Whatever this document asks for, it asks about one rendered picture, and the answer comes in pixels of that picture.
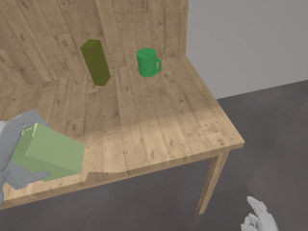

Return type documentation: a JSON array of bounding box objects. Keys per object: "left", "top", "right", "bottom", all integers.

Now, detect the left robot hand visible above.
[{"left": 0, "top": 109, "right": 51, "bottom": 191}]

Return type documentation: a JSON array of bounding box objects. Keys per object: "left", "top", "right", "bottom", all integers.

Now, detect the table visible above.
[{"left": 0, "top": 0, "right": 245, "bottom": 215}]

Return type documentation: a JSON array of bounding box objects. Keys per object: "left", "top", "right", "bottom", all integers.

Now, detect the right robot hand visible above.
[{"left": 241, "top": 196, "right": 279, "bottom": 231}]

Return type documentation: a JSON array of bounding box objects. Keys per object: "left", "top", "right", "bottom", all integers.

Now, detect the sponge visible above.
[{"left": 11, "top": 122, "right": 86, "bottom": 182}]

